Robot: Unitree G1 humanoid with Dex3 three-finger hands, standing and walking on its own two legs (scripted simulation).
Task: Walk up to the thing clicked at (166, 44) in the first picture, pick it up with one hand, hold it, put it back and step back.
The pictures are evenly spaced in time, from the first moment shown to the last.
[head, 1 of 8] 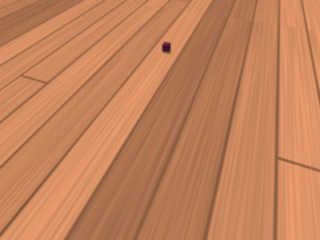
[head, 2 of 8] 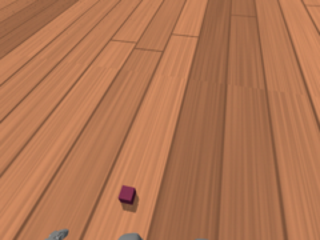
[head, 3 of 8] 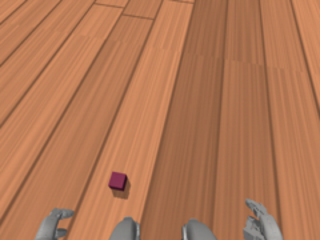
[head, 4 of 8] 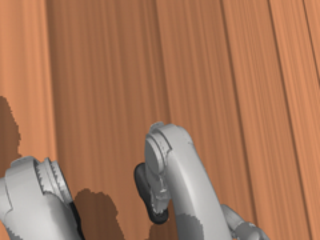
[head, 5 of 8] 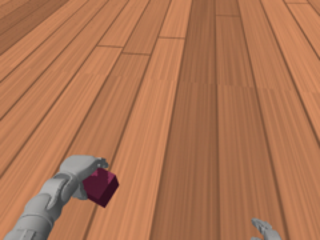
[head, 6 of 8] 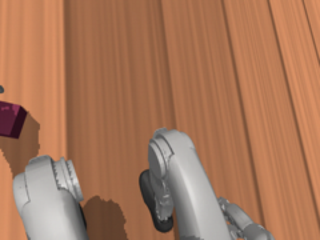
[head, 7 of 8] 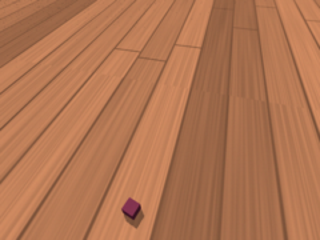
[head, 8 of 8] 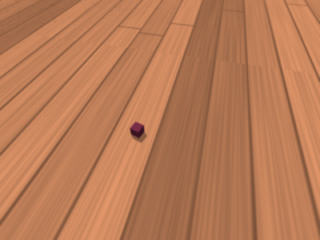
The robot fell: no
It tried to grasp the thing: yes
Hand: left
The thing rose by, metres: 0.65
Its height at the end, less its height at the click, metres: +0.00
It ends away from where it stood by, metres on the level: 0.03
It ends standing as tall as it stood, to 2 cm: yes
